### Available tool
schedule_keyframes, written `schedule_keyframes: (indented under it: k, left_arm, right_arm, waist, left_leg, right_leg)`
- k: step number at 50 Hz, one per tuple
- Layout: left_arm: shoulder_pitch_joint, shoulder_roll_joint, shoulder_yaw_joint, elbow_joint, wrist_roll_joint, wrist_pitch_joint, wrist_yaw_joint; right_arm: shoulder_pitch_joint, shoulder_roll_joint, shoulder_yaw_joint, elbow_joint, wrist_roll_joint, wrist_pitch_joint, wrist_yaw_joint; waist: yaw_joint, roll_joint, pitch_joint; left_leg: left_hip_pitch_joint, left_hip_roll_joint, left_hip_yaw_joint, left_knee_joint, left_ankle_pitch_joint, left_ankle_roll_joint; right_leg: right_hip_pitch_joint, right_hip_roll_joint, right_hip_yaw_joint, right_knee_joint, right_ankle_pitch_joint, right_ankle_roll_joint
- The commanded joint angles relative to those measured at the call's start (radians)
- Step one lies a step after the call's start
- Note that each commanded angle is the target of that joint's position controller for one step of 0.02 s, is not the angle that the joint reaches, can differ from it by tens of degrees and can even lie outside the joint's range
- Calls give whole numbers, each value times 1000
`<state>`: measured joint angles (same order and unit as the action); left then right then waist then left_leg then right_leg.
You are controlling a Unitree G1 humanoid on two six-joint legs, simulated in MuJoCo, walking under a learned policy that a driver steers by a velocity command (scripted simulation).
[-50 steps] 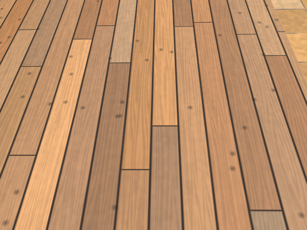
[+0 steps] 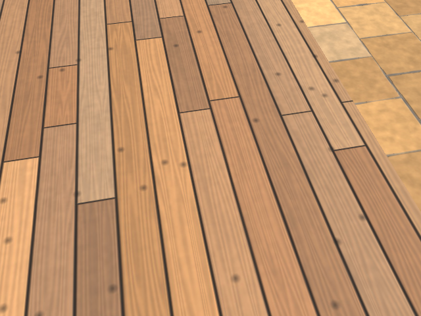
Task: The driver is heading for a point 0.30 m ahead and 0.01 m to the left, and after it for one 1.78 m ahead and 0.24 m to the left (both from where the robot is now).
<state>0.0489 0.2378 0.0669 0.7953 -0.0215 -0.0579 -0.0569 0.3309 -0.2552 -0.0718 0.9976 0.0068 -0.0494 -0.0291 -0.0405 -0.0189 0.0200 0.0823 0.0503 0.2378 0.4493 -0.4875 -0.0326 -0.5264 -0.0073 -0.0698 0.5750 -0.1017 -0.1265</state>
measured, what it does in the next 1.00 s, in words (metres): walks ahead, turning left: left foot, then right foot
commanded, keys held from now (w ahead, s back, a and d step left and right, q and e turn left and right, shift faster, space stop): w+e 0.10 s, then q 0.90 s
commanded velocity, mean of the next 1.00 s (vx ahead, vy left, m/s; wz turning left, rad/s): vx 0.17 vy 0.00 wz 0.22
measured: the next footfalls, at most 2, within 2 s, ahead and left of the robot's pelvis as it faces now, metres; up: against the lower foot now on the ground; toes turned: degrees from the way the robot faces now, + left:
left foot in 0.46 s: +0.40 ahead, +0.09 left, +0.00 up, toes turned +0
right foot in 0.88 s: +0.40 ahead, -0.14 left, +0.00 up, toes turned +19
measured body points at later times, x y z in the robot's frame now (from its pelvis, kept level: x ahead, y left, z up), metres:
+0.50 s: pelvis +0.25 +0.00 +0.01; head +0.28 +0.01 +0.46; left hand +0.37 +0.28 -0.12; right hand +0.39 -0.27 -0.10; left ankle +0.36 +0.09 -0.72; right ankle +0.13 -0.09 -0.69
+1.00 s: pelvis +0.31 -0.04 +0.02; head +0.35 -0.06 +0.47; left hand +0.34 +0.27 -0.07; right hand +0.55 -0.27 -0.08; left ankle +0.30 +0.09 -0.65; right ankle +0.36 -0.15 -0.72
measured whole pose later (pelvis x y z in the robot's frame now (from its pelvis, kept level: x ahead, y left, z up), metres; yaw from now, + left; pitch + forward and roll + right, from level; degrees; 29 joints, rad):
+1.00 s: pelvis +0.31 -0.04 +0.02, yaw +18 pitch +3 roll +1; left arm 0.21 0.27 0.07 0.76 0.03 -0.01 0.04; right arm 0.17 -0.33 -0.10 0.67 0.01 0.04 -0.03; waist 0.01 0.04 0.01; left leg -0.58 -0.12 -0.12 1.02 -0.43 -0.03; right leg -0.30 -0.01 0.02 0.49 -0.24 0.00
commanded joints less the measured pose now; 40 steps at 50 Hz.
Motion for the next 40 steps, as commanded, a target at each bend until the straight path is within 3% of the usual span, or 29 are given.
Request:
schedule_keyframes:
  k: [1,2,3,4,5,6,8,10,13,16,19,21,22,23,24,25,26,27,28,29,31,32,36,40]
  left_arm:
    - [349,343,108,16,-8,-1,24]
    - [402,277,85,1,3,-6,27]
    - [366,216,70,3,13,-12,31]
    - [293,180,59,-15,8,-18,33]
    - [213,148,49,-37,9,-19,32]
    - [150,114,35,-59,24,-20,36]
    - [128,114,29,-61,32,-24,41]
    - [146,136,30,-41,35,-30,50]
    - [156,142,27,-22,35,-26,62]
    - [179,146,22,8,41,-22,68]
    - [156,163,26,20,37,-3,80]
    - [139,169,31,16,24,18,94]
    - [119,170,31,7,16,29,104]
    - [136,168,31,0,16,35,111]
    - [151,155,25,-32,42,31,111]
    - [230,74,0,-49,54,24,96]
    - [223,126,5,-31,33,21,80]
    - [160,142,10,-47,8,28,77]
    - [127,143,13,-48,13,39,85]
    - [99,154,20,-56,27,52,96]
    - [104,133,19,-70,28,66,103]
    - [118,117,15,-66,27,64,106]
    - [119,114,12,-63,24,55,111]
    - [109,128,18,-73,17,41,100]
  right_arm:
    - [60,-20,20,-130,-38,-35,11]
    - [-28,-90,12,-150,6,-86,29]
    - [-130,-135,-2,-178,42,-112,39]
    - [-159,-130,2,-184,34,-122,36]
    - [-167,-134,-7,-175,10,-119,28]
    - [-136,-145,-16,-161,5,-101,25]
    - [-79,-117,-17,-145,-1,-65,22]
    - [-90,-81,-8,-148,-10,-46,16]
    - [-157,-57,8,-158,-10,-42,23]
    - [-216,-75,8,-175,1,-44,37]
    - [-254,-116,-4,-208,-1,-42,55]
    - [-230,-133,-12,-221,-7,-42,70]
    - [-164,-142,-20,-209,-11,-43,76]
    - [-82,-184,-39,-194,-14,-45,73]
    - [-20,-259,-57,-202,-22,-41,62]
    - [-7,-292,-57,-214,-39,-30,54]
    - [-21,-221,-42,-235,-26,-19,50]
    - [-94,-196,-38,-266,-14,-9,43]
    - [-137,-172,-31,-280,1,5,36]
    - [-168,-158,-25,-293,7,18,28]
    - [-192,-171,-30,-309,-12,38,17]
    - [-185,-181,-35,-316,-17,44,12]
    - [-175,-209,-53,-341,-3,55,-6]
    - [-181,-202,-54,-362,-1,73,-8]
  waist:
    - [97,-232,-301]
    - [155,-155,-420]
    - [173,-114,-287]
    - [135,-28,-202]
    - [89,25,-135]
    - [44,23,-102]
    - [5,15,-83]
    - [-1,-9,-65]
    - [33,-42,-73]
    - [69,-47,-83]
    - [70,-60,-56]
    - [50,-63,-54]
    - [15,-56,-75]
    - [-15,-9,-121]
    - [-14,140,-210]
    - [34,333,-324]
    - [0,206,-407]
    - [1,147,-306]
    - [13,49,-223]
    - [23,28,-162]
    - [54,108,-119]
    - [54,136,-127]
    - [36,150,-181]
    - [24,182,-160]
  left_leg:
    - [-706,-48,-88,854,45,3]
    - [-848,-92,-310,987,-94,18]
    - [-941,-30,-334,980,-10,48]
    - [-913,17,-329,896,77,62]
    - [-838,48,-322,803,119,56]
    - [-752,77,-316,759,142,46]
    - [-662,87,-291,682,143,20]
    - [-636,77,-263,567,235,-2]
    - [-570,48,-229,318,495,10]
    - [-541,20,-237,189,642,29]
    - [-609,2,-244,154,517,55]
    - [-616,-18,-223,129,411,77]
    - [-549,-43,-201,77,426,94]
    - [-417,-45,-234,16,623,128]
    - [-213,102,-454,32,1043,215]
    - [63,324,-815,9,1250,438]
    - [67,300,-835,-30,999,427]
    - [-25,258,-745,-51,812,385]
    - [-138,217,-685,-87,645,335]
    - [-257,192,-654,-121,522,307]
    - [-387,116,-605,-163,407,273]
    - [-393,100,-591,-164,419,270]
    - [-380,89,-611,-151,354,255]
    - [-373,79,-681,-145,243,229]
  right_leg:
    - [896,-282,664,-105,-88,-281]
    - [988,-345,911,-261,-171,-323]
    - [916,-304,749,-266,-106,-258]
    - [764,-258,614,-266,-27,-218]
    - [594,-222,518,-282,73,-194]
    - [474,-207,431,-299,229,-181]
    - [349,-195,324,-311,474,-172]
    - [283,-167,211,-322,636,-153]
    - [274,-105,81,-328,622,-91]
    - [353,-131,63,-325,539,-66]
    - [459,-180,71,-256,527,-54]
    - [507,-200,78,-156,581,-39]
    - [505,-185,65,-64,625,-17]
    - [470,-129,32,90,585,32]
    - [304,-21,-19,373,263,100]
    - [-30,159,42,692,-568,161]
    - [-71,99,192,782,-573,147]
    - [-127,65,190,793,-503,146]
    - [-134,31,174,737,-443,151]
    - [-109,6,169,658,-399,155]
    - [-13,16,141,492,-346,162]
    - [12,27,131,425,-336,170]
    - [79,38,146,255,-245,193]
    - [118,47,154,122,-229,184]
Velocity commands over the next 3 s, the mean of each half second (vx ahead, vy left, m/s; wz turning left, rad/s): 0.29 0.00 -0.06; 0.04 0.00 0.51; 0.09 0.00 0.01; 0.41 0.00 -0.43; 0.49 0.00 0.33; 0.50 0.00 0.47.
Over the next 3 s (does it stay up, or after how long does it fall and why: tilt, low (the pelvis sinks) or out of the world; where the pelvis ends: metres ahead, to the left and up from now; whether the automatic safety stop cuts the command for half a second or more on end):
stays up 1.12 0.02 0.03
